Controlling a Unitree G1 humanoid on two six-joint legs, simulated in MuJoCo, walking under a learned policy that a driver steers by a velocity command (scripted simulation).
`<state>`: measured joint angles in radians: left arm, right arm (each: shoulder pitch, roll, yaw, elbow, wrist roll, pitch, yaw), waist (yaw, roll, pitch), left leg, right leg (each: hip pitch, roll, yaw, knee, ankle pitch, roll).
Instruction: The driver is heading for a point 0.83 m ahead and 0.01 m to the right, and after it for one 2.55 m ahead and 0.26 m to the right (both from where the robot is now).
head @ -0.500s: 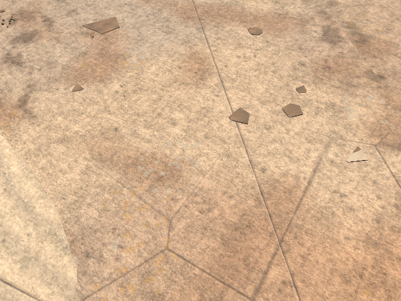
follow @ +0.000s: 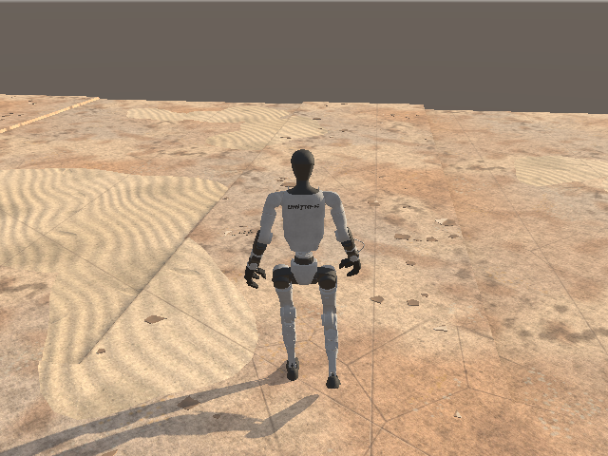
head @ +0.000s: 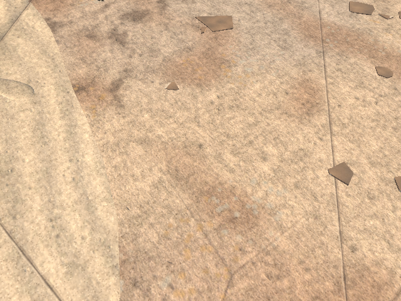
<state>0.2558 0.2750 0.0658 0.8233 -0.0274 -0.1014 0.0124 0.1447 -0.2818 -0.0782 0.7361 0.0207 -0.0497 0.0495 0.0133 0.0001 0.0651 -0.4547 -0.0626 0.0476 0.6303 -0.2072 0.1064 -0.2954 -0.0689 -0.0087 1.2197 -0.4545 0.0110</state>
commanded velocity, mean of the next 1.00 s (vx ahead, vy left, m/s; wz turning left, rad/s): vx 0.50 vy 0.00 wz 0.20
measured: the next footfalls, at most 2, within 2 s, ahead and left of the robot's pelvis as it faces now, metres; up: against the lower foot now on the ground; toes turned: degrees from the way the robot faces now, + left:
right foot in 0.40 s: +0.42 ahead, -0.10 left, +0.00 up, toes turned +17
left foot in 0.90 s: +0.59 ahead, +0.20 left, +0.00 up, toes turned +11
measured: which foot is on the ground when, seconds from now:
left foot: down 0.00-0.40, up 0.42-0.88, down 0.90-1.00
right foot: up 0.00-0.38, down 0.40-0.90, up 0.92-1.00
